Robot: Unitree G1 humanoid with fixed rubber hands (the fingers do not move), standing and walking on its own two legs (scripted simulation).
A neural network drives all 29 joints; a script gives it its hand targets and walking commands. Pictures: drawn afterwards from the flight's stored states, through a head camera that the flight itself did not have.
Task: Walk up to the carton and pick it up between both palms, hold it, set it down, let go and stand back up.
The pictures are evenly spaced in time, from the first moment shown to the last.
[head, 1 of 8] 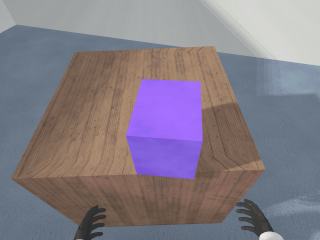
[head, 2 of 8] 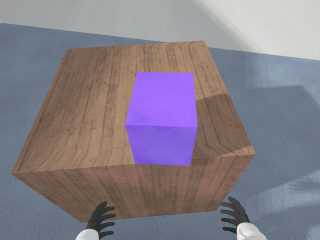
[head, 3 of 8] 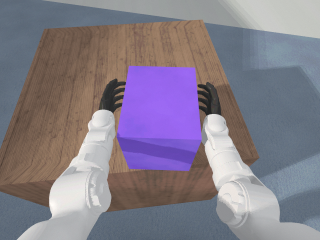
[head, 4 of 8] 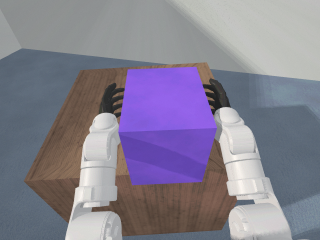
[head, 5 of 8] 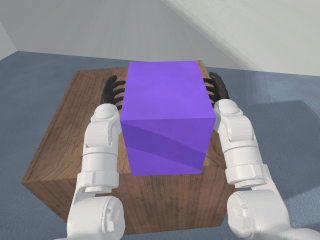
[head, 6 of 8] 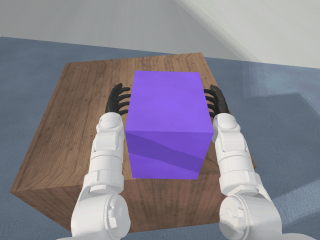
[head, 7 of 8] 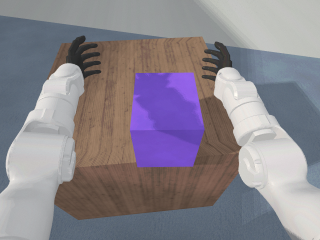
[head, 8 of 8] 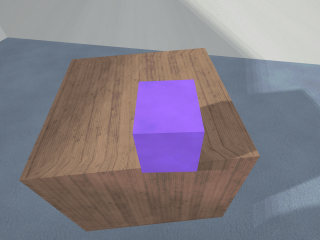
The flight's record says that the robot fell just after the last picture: no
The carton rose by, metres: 0.16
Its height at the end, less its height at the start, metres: +0.00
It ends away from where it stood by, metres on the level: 0.01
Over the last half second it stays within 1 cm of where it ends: yes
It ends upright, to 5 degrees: yes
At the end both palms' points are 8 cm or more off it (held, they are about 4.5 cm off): yes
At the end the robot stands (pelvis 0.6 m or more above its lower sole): yes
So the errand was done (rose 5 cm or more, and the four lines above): yes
